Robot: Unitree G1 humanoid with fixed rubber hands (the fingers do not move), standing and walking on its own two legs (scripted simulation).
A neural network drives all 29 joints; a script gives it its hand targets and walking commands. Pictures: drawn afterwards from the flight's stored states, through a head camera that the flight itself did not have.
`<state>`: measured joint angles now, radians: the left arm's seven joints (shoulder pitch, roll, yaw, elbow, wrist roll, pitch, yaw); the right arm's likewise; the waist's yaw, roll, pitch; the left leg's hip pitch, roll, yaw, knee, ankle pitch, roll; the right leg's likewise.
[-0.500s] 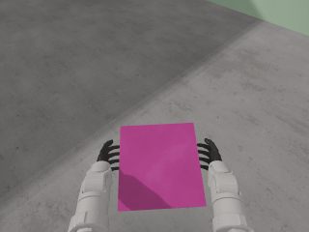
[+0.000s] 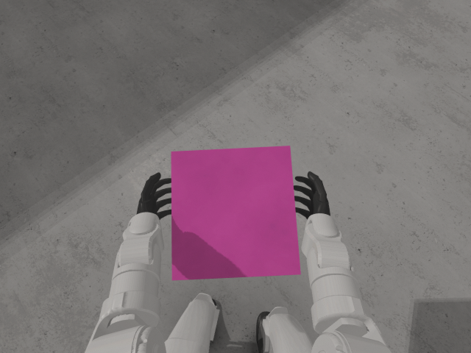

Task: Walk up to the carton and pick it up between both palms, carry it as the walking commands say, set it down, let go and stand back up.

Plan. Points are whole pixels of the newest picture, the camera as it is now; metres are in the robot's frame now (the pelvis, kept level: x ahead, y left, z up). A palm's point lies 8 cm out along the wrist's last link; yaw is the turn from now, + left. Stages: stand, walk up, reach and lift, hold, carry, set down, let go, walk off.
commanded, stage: set down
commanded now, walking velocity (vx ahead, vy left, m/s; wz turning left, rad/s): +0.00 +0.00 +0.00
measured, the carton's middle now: (234, 213) +0.36 +0.05 -0.14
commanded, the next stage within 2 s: none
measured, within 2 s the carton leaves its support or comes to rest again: neither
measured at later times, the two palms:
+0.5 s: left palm (162, 214) +0.34 +0.21 -0.15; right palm (302, 208) +0.39 -0.09 -0.15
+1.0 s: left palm (172, 214) +0.37 +0.21 -0.24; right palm (295, 208) +0.42 -0.09 -0.24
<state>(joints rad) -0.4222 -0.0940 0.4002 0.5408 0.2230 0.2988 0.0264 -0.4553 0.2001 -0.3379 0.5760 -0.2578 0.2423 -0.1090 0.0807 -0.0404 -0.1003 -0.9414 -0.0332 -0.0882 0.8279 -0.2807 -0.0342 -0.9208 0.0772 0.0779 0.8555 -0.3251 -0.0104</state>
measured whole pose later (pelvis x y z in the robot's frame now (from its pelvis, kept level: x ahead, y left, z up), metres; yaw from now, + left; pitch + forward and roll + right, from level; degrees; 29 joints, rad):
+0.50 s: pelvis -0.02 +0.01 -0.08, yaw +0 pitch +37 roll +0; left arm -0.59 -0.10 0.43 0.57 0.18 0.31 0.17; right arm -0.68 0.13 -0.37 0.66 -0.26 0.27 -0.07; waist 0.06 -0.05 -0.23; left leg -1.45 -0.06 -0.07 1.17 -0.37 -0.03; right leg -1.43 0.09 0.09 1.20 -0.42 0.02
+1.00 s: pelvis -0.03 +0.00 -0.15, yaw +0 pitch +44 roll +1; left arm -0.73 -0.03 0.42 0.65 0.12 0.28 0.12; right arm -0.85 0.05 -0.33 0.77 -0.19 0.24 -0.15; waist 0.08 -0.05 -0.25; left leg -1.78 -0.08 -0.08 1.47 -0.46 -0.06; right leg -1.76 0.12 0.08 1.51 -0.51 0.01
